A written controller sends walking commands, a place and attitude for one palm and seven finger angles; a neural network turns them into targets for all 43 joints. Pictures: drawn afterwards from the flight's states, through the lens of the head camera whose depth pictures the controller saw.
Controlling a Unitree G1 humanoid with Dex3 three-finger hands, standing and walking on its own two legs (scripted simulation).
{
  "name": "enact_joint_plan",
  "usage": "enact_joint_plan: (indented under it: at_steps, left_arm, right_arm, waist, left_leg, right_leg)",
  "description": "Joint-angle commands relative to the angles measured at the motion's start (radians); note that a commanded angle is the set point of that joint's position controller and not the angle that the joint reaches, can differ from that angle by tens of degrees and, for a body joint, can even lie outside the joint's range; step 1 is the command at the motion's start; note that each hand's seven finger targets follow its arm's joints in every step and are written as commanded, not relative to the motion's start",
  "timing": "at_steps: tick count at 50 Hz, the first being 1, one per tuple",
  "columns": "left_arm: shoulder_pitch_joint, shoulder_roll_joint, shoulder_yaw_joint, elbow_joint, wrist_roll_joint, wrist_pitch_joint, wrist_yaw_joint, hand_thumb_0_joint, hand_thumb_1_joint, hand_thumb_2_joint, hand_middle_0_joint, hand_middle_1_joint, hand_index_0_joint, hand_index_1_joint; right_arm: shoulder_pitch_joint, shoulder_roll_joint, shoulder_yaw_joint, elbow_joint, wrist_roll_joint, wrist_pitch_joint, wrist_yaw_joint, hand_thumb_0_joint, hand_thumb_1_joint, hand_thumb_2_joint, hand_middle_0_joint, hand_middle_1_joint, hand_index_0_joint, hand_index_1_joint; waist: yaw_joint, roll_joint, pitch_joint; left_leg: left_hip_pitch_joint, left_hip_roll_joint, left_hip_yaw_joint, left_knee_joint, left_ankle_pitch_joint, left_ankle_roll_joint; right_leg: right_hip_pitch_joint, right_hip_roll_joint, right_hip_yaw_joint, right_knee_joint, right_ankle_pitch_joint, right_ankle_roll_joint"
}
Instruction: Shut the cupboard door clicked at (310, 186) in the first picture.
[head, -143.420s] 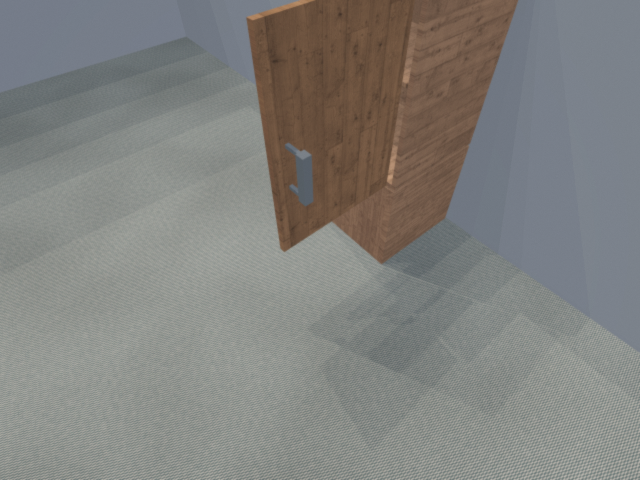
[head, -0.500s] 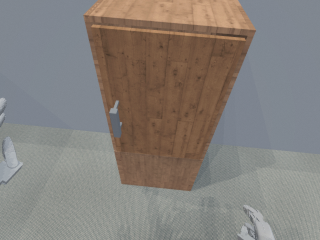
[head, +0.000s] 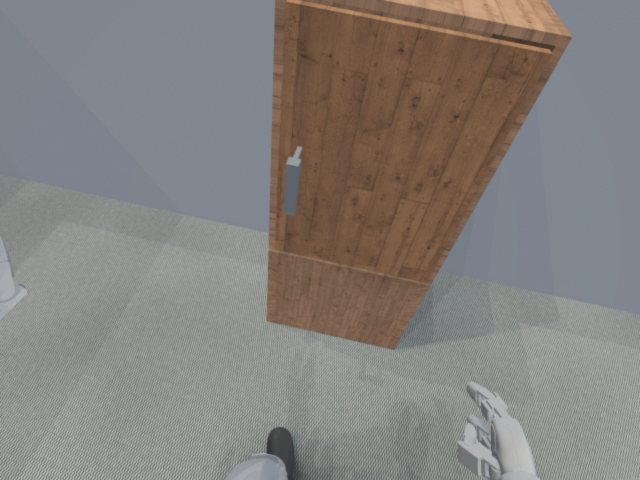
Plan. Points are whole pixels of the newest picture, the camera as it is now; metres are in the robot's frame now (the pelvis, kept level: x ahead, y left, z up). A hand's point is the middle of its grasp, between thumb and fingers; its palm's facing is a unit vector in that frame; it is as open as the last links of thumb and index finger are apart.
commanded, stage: stop stepping back and stand still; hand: left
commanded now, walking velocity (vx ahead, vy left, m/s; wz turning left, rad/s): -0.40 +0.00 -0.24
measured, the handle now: (294, 181) +0.68 +0.09 -0.05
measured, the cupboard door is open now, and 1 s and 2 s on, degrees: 0 0 0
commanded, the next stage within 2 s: let the arm hang, fingers relaxed in 1.86 s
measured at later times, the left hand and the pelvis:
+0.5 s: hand out of the picture +0.03 +0.33 +0.22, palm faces +0.16 -0.81 -0.56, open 7.4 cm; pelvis -0.19 +0.13 +0.00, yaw -15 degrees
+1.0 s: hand out of the picture -0.07 +0.44 +0.23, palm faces +0.33 -0.77 -0.54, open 7.4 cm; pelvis -0.30 +0.22 +0.01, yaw -11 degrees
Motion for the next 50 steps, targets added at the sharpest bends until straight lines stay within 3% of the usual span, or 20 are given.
enact_joint_plan:
  at_steps: [1, 5, 7, 9, 12, 19, 21, 22, 24, 26, 28, 31, 33, 34, 35, 39, 43, 45, 47, 50]
  left_arm:
    - [0.001, 0.161, 0.109, -0.23, -0.004, -0.089, 0.03, 0.0, 0.9, 0.9, -0.2, -0.3, -0.2, -0.3]
    - [-0.241, 0.128, 0.007, -0.134, 0.042, -0.043, 0.022, 0.0, 0.9, 0.9, -0.2, -0.3, -0.2, -0.3]
    - [-0.314, 0.086, -0.035, -0.033, 0.025, 0.003, 0.005, 0.0, 0.9, 0.9, -0.2, -0.3, -0.2, -0.3]
    - [-0.466, 0.088, -0.046, -0.046, 0.031, 0.01, 0.01, 0.0, 0.9, 0.9, -0.2, -0.3, -0.2, -0.3]
    - [-0.401, 0.084, -0.018, -0.122, 0.035, 0.0, 0.02, 0.0, 0.9, 0.9, -0.2, -0.3, -0.2, -0.3]
    - [0.239, 0.19, 0.145, -0.362, 0.0, 0.048, 0.011, 0.0, 0.9, 0.9, -0.2, -0.3, -0.2, -0.3]
    - [0.304, 0.181, 0.12, -0.282, 0.005, 0.054, 0.017, 0.0, 0.9, 0.9, -0.2, -0.3, -0.2, -0.3]
    - [0.167, 0.183, 0.112, -0.294, 0.012, 0.041, 0.017, 0.0, 0.9, 0.9, -0.2, -0.3, -0.2, -0.3]
    - [-0.138, 0.327, 0.239, -0.288, -0.001, 0.02, 0.008, 0.0, 0.9, 0.9, -0.2, -0.3, -0.2, -0.3]
    - [-0.266, 0.371, 0.245, 0.062, 0.011, -0.014, 0.027, 0.0, 0.9, 0.9, -0.2, -0.3, -0.2, -0.3]
    - [-0.252, 0.128, 0.057, 0.143, 0.029, 0.047, 0.044, 0.0, 0.9, 0.9, -0.2, -0.3, -0.2, -0.3]
    - [-0.231, 0.062, -0.064, 0.05, 0.025, 0.06, 0.036, 0.0, 0.9, 0.9, -0.2, -0.3, -0.2, -0.3]
    - [-0.256, 0.036, -0.077, -0.091, 0.017, 0.03, 0.028, 0.0, 0.9, 0.9, -0.2, -0.3, -0.2, -0.3]
    - [-0.265, 0.105, -0.018, -0.137, 0.027, 0.0, 0.016, 0.0, 0.9, 0.9, -0.2, -0.3, -0.2, -0.3]
    - [-0.235, 0.188, 0.086, -0.189, 0.041, -0.03, 0.005, 0.0, 0.9, 0.9, -0.2, -0.3, -0.2, -0.3]
    - [-0.05, 0.163, 0.108, -0.397, 0.035, -0.027, 0.007, 0.0, 0.9, 0.9, -0.2, -0.3, -0.2, -0.3]
    - [0.054, 0.148, 0.121, -0.286, 0.034, 0.006, 0.04, 0.0, 0.9, 0.9, -0.2, -0.3, -0.2, -0.3]
    - [0.054, 0.144, 0.126, -0.175, 0.034, 0.039, 0.044, 0.0, 0.9, 0.9, -0.2, -0.3, -0.2, -0.3]
    - [-0.041, 0.169, 0.136, -0.088, 0.033, 0.048, 0.05, 0.0, 0.9, 0.9, -0.2, -0.3, -0.2, -0.3]
    - [-0.001, 0.081, 0.092, 0.098, 0.028, 0.041, 0.05, 0.0, 0.9, 0.9, -0.2, -0.3, -0.2, -0.3]
  right_arm:
    - [-0.039, -0.129, -0.053, -0.07, 0.011, -0.038, 0.005, 0.0, -0.9, -0.9, 0.2, 0.3, 0.2, 0.3]
    - [-0.068, -0.137, -0.036, -0.085, 0.013, -0.028, -0.019, 0.0, -0.9, -0.9, 0.2, 0.3, 0.2, 0.3]
    - [-0.026, -0.163, -0.018, -0.068, 0.016, -0.015, -0.049, 0.0, -0.9, -0.9, 0.2, 0.3, 0.2, 0.3]
    - [-0.046, -0.202, -0.034, -0.081, 0.012, -0.055, -0.053, 0.0, -0.9, -0.9, 0.2, 0.3, 0.2, 0.3]
    - [-0.031, -0.172, -0.036, -0.101, 0.015, -0.092, -0.02, 0.0, -0.9, -0.9, 0.2, 0.3, 0.2, 0.3]
    - [-0.072, -0.115, -0.069, -0.197, -0.004, -0.036, 0.037, 0.0, -0.9, -0.9, 0.2, 0.3, 0.2, 0.3]
    - [0.019, -0.079, -0.044, -0.141, 0.039, -0.015, 0.038, 0.0, -0.9, -0.9, 0.2, 0.3, 0.2, 0.3]
    - [-0.014, -0.104, -0.054, -0.123, 0.063, 0.006, 0.009, 0.0, -0.9, -0.9, 0.2, 0.3, 0.2, 0.3]
    - [-0.018, -0.123, -0.031, -0.109, 0.02, 0.009, -0.004, 0.0, -0.9, -0.9, 0.2, 0.3, 0.2, 0.3]
    - [-0.054, -0.119, 0.005, -0.197, -0.011, 0.009, 0.01, 0.0, -0.9, -0.9, 0.2, 0.3, 0.2, 0.3]
    - [-0.079, -0.162, -0.047, -0.112, 0.022, 0.005, -0.033, 0.0, -0.9, -0.9, 0.2, 0.3, 0.2, 0.3]
    - [-0.009, -0.153, -0.014, -0.09, 0.004, 0.007, -0.063, 0.0, -0.9, -0.9, 0.2, 0.3, 0.2, 0.3]
    - [0.0, -0.193, -0.01, -0.135, 0.004, -0.008, -0.044, 0.0, -0.9, -0.9, 0.2, 0.3, 0.2, 0.3]
    - [-0.021, -0.176, -0.014, -0.159, 0.0, -0.014, -0.03, 0.0, -0.9, -0.9, 0.2, 0.3, 0.2, 0.3]
    - [-0.04, -0.171, -0.035, -0.153, -0.004, -0.017, -0.019, 0.0, -0.9, -0.9, 0.2, 0.3, 0.2, 0.3]
    - [-0.067, -0.171, -0.053, -0.154, -0.013, -0.009, 0.013, 0.0, -0.9, -0.9, 0.2, 0.3, 0.2, 0.3]
    - [-0.022, -0.124, -0.035, -0.128, -0.019, 0.006, -0.006, 0.0, -0.9, -0.9, 0.2, 0.3, 0.2, 0.3]
    - [0.001, -0.1, -0.03, -0.098, -0.002, 0.017, -0.017, 0.0, -0.9, -0.9, 0.2, 0.3, 0.2, 0.3]
    - [-0.011, -0.12, -0.048, -0.094, 0.02, 0.028, -0.029, 0.0, -0.9, -0.9, 0.2, 0.3, 0.2, 0.3]
    - [0.023, -0.123, -0.048, -0.086, 0.025, 0.009, -0.033, 0.0, -0.9, -0.9, 0.2, 0.3, 0.2, 0.3]
  waist:
    - [0.0, -0.119, -0.149]
    - [-0.025, -0.261, 0.086]
    - [-0.046, 0.019, 0.143]
    - [-0.018, 0.459, 0.113]
    - [-0.007, 0.249, -0.064]
    - [0.081, 0.371, -0.186]
    - [0.09, -0.156, -0.163]
    - [0.035, -0.446, -0.075]
    - [-0.061, -0.176, 0.042]
    - [-0.09, -0.101, 0.105]
    - [-0.016, -0.062, 0.071]
    - [-0.046, 0.109, 0.143]
    - [-0.051, 0.459, 0.215]
    - [-0.042, 0.322, 0.261]
    - [0.003, 0.118, 0.159]
    - [0.02, 0.359, 0.037]
    - [0.018, 0.372, -0.058]
    - [0.016, 0.091, -0.076]
    - [0.003, -0.27, 0.042]
    - [-0.009, -0.169, -0.004]
  left_leg:
    - [0.542, 0.026, -0.078, 0.463, -0.289, -0.143]
    - [0.284, 0.023, -0.235, 0.561, -0.385, -0.087]
    - [0.366, -0.011, -0.182, 0.129, -0.197, -0.077]
    - [0.263, 0.266, -0.491, -0.185, -0.199, 0.014]
    - [0.246, 0.268, -0.588, -0.35, -0.868, -0.077]
    - [0.174, -0.004, -0.005, -0.332, -0.49, -0.33]
    - [0.14, -0.137, 0.118, 0.551, -0.466, -0.261]
    - [0.047, -0.052, -0.221, 1.085, -0.574, -0.106]
    - [-0.126, 0.034, -0.347, 1.226, -0.454, 0.11]
    - [0.055, 0.125, -0.203, 0.83, -0.335, -0.065]
    - [0.188, 0.065, -0.107, 0.653, -0.401, -0.039]
    - [0.381, -0.031, -0.024, 0.221, -0.525, -0.031]
    - [0.27, 0.287, -0.693, -0.198, -0.815, 0.11]
    - [0.129, 0.4, -0.884, -0.335, -0.836, 0.185]
    - [0.102, 0.373, -0.74, -0.337, -0.784, 0.173]
    - [0.012, 0.2, -0.294, -0.245, -0.747, 0.039]
    - [0.015, 0.165, -0.204, -0.102, -0.697, -0.017]
    - [0.001, 0.074, -0.108, 0.252, -0.603, -0.036]
    - [-0.27, -0.02, -0.134, 0.802, -0.469, -0.052]
    - [-0.207, 0.036, -0.196, 0.847, -0.346, -0.052]
  right_leg:
    - [-0.459, -0.345, 0.41, -0.536, -0.011, -0.126]
    - [-0.392, -0.366, 0.372, -0.379, 0.475, -0.129]
    - [-0.359, -0.208, 0.189, -0.139, 0.451, -0.013]
    - [-0.283, -0.061, 0.097, 0.185, -0.02, 0.056]
    - [-0.175, -0.01, 0.118, 0.405, 0.029, 0.044]
    - [0.221, 0.112, -0.229, 0.074, 0.04, 0.001]
    - [0.149, -0.146, -0.071, -0.298, 0.037, -0.156]
    - [-0.151, -0.387, 0.229, -0.34, 0.182, -0.238]
    - [-0.35, -0.574, 0.447, -0.513, -0.142, -0.28]
    - [-0.418, -0.486, 0.328, -0.497, -0.213, -0.009]
    - [-0.368, -0.387, 0.327, -0.455, -0.4, -0.18]
    - [-0.416, -0.247, 0.063, -0.191, -0.328, -0.101]
    - [-0.484, -0.042, -0.061, 0.335, -0.102, 0.023]
    - [-0.431, -0.093, 0.052, 0.485, 0.024, 0.033]
    - [-0.308, -0.1, 0.065, 0.524, 0.13, 0.033]
    - [-0.029, -0.056, -0.05, 0.299, 0.156, 0.021]
    - [0.199, 0.0, -0.113, -0.057, 0.01, -0.019]
    - [0.222, -0.096, 0.018, -0.308, -0.034, -0.079]
    - [0.131, -0.454, 0.594, -0.54, -0.098, -0.239]
    - [0.087, -0.41, 0.458, -0.449, 0.014, -0.218]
